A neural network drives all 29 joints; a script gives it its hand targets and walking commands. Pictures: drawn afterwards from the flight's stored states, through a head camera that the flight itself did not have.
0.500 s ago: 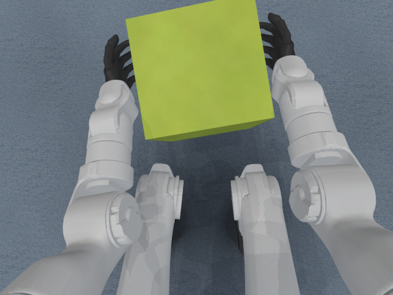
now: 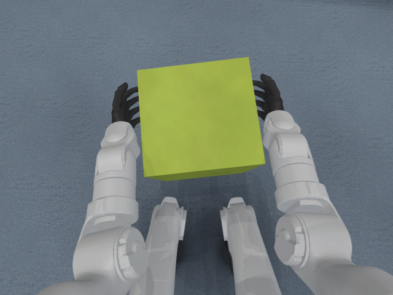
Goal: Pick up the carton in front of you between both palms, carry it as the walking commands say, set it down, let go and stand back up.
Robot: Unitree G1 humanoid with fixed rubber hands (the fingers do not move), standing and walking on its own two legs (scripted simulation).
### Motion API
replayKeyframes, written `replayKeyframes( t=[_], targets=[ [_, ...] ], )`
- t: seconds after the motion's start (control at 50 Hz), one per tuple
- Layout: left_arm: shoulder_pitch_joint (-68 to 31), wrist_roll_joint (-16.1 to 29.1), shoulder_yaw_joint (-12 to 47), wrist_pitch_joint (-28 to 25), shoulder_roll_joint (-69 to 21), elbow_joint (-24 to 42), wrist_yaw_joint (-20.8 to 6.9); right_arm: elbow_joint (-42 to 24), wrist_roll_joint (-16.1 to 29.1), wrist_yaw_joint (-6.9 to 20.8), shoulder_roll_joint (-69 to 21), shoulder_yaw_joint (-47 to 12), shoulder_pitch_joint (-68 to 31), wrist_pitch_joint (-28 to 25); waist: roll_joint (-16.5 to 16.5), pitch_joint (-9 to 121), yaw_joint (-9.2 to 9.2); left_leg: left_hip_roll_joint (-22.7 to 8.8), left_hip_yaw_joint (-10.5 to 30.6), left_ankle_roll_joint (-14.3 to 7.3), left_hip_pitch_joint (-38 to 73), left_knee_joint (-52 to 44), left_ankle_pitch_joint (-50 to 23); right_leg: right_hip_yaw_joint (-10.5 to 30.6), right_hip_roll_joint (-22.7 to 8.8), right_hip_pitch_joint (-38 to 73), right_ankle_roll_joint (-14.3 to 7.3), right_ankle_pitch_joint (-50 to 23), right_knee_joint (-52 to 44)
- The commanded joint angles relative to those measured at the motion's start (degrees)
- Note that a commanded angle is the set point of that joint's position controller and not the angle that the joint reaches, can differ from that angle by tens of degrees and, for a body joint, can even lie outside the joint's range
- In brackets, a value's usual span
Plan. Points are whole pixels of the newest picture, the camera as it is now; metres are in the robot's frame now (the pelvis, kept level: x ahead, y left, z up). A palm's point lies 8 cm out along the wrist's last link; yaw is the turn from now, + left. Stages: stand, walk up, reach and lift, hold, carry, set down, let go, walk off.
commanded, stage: reach and lift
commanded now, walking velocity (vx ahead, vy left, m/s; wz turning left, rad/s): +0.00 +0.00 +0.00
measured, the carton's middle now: (199, 131) +0.44 +0.01 -0.13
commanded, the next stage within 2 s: hold in 1.96 s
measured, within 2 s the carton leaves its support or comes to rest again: neither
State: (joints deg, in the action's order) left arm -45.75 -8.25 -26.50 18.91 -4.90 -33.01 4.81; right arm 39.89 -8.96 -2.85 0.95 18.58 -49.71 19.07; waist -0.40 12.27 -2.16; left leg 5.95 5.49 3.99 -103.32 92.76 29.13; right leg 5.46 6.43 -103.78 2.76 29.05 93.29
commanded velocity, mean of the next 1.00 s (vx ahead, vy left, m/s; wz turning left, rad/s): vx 0.00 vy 0.00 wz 0.00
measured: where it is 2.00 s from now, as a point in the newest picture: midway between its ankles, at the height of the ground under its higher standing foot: (201, 258)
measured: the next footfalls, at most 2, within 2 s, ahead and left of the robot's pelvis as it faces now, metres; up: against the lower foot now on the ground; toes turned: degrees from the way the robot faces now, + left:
none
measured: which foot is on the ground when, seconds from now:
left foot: down 0.00-1.00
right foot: down 0.00-1.00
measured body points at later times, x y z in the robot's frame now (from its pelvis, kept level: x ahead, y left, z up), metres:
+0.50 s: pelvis +0.05 +0.00 +0.14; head +0.16 +0.00 +0.58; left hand +0.42 +0.16 +0.11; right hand +0.42 -0.14 +0.10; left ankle +0.09 +0.14 -0.51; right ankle +0.09 -0.12 -0.51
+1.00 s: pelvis +0.09 +0.01 +0.23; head +0.06 +0.01 +0.68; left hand +0.39 +0.16 +0.25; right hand +0.38 -0.15 +0.24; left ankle +0.09 +0.14 -0.51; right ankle +0.09 -0.12 -0.51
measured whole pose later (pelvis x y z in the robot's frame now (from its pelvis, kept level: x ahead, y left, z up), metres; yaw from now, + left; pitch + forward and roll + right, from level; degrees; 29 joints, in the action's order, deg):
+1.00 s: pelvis +0.09 +0.01 +0.23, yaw +0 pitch +0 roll +0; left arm -14.0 -12.8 -14.3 31.4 -8.5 -22.4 1.5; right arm 22.2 -13.1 -2.1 -8.2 13.4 -13.0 31.7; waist -0.1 5.7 -0.1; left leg 3.0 8.5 0.6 -14.1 27.9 14.2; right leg 8.1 2.7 -13.8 0.8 14.2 27.6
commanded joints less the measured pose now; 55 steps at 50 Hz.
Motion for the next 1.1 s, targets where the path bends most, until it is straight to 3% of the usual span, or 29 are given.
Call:
replayKeyframes(
  t=[0.0, 0.26, 0.5, 0.78, 0.9, 1.08],
  targets=[
    [-35.44, 8.76, 37.81, 0.28, -60.66, -2.33, -14.70, -2.28, 9.07, 13.38, -64.46, -31.65, -33.10, -1.17, 3.20, 52.65, -0.24, 4.46, -8.98, -1.25, 32.49, -12.41, -11.97, -8.19, 3.94, 36.23, -1.16, -11.93, -13.77],
    [-21.21, 6.17, 37.28, -1.37, -61.41, -4.89, -14.84, -0.92, 6.30, 13.01, -65.68, -29.83, -19.00, -2.86, 1.28, 39.15, 0.65, 3.55, -5.29, -2.07, 46.86, -27.36, -13.26, -4.53, 2.76, 50.33, -1.93, -13.83, -28.44],
    [-7.14, 4.39, 39.76, -2.26, -61.15, -3.31, -14.81, -4.77, 5.69, 12.98, -65.71, -32.95, -6.01, -3.53, 1.22, 29.80, 1.01, 1.96, -1.96, -2.91, 64.74, -42.10, -21.22, -1.64, 1.32, 67.51, -2.37, -21.59, -43.15],
    [5.11, 5.93, 45.74, 5.28, -60.98, 4.71, -16.49, -13.44, 7.51, 14.46, -65.93, -38.28, 6.54, 4.22, 0.35, 16.39, 1.63, 0.14, -0.41, -2.79, 87.57, -60.12, -32.83, -0.08, -0.50, 88.62, -2.08, -32.62, -60.96],
    [7.70, 7.02, 46.86, 11.07, -61.26, 9.03, -17.43, -19.14, 8.31, 15.30, -64.87, -39.71, 8.38, 10.24, 0.24, 8.58, 2.07, -0.51, 0.04, -2.78, 94.48, -67.07, -32.38, -0.52, -0.95, 94.93, -1.83, -31.36, -67.79],
    [2.30, 3.87, 39.71, 15.24, -60.16, 6.23, -18.99, -16.54, 5.49, 17.17, -63.99, -32.70, 2.95, 14.41, -0.15, -2.68, 1.92, -1.19, -0.99, -3.61, 93.64, -71.08, -17.24, -1.69, -1.47, 93.86, -2.75, -16.91, -71.24]
  ],
)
